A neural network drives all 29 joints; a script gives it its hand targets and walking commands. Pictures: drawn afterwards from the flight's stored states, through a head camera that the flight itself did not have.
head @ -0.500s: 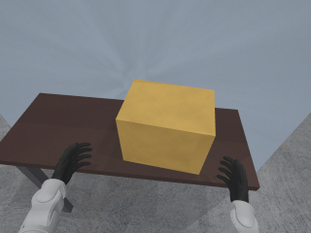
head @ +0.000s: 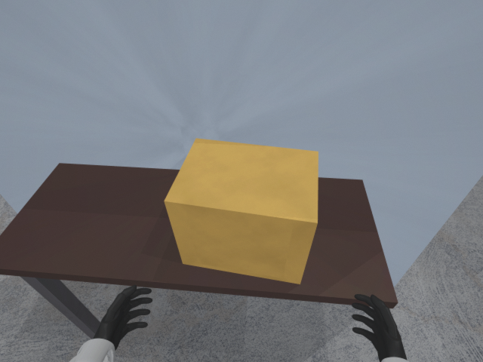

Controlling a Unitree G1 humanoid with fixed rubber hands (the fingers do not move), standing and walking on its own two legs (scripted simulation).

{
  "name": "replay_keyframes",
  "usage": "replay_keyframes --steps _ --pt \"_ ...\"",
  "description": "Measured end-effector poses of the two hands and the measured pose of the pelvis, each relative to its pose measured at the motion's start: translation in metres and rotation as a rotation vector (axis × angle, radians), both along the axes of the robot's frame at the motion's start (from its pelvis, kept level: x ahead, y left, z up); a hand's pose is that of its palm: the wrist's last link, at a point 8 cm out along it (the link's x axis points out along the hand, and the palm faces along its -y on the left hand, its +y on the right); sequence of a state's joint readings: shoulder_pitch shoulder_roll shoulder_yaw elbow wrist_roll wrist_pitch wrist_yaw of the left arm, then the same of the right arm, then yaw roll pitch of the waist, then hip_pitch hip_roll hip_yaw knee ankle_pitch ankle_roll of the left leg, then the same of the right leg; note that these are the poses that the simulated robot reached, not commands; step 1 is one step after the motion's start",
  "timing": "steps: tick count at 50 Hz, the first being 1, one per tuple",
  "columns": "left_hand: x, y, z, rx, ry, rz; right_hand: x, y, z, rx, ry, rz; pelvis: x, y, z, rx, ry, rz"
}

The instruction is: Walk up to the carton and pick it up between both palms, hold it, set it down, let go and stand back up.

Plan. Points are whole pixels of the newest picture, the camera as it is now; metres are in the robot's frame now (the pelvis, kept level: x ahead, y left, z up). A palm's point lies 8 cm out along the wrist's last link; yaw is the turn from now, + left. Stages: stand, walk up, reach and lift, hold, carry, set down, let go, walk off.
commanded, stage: set down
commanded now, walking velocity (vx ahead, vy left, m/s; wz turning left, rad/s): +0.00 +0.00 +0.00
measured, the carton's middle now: (247, 210) +0.43 +0.04 +0.00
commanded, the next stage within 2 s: let go in 0.64 s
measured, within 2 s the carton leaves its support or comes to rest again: neither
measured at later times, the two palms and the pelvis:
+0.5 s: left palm (124, 357) +0.16 +0.23 -0.07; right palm out of the picture +0.16 -0.22 -0.07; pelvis +0.00 +0.00 +0.00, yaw -1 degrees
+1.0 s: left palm (130, 354) +0.16 +0.22 -0.07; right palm out of the picture +0.15 -0.23 -0.07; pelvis +0.00 +0.00 +0.00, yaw -1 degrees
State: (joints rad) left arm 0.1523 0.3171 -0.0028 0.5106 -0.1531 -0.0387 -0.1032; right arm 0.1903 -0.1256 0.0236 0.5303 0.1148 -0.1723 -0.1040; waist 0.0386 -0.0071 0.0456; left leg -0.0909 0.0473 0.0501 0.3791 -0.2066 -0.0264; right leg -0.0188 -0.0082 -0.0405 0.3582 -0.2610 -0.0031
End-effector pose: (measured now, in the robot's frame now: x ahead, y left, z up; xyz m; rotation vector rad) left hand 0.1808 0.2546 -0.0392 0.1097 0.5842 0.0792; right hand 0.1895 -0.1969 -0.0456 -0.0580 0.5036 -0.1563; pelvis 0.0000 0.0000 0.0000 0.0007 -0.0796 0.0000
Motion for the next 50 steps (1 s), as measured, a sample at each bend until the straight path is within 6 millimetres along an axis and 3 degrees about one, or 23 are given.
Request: replay_keyframes --steps 6,19,34,50 --pt "0.001 -0.007 -0.004 0.020 0.041 -0.010 -0.004 -0.002 -0.008 -0.005 0.021 0.017 0.005 -0.006 0.000 0.003 -0.008 0.000" --pt "-0.027 -0.016 -0.029 0.042 0.188 0.015 -0.028 -0.018 -0.024 -0.067 0.128 0.061 0.006 -0.005 0.001 0.003 -0.003 -0.008" --pt "-0.015 -0.030 -0.031 0.073 0.223 -0.010 -0.029 -0.032 -0.028 -0.092 0.174 0.080 0.003 -0.002 0.002 0.002 0.010 -0.015" --pt "-0.018 -0.031 -0.033 0.074 0.230 -0.010 -0.035 -0.036 -0.027 -0.096 0.177 0.073 -0.001 -0.001 0.001 0.002 0.014 -0.017"
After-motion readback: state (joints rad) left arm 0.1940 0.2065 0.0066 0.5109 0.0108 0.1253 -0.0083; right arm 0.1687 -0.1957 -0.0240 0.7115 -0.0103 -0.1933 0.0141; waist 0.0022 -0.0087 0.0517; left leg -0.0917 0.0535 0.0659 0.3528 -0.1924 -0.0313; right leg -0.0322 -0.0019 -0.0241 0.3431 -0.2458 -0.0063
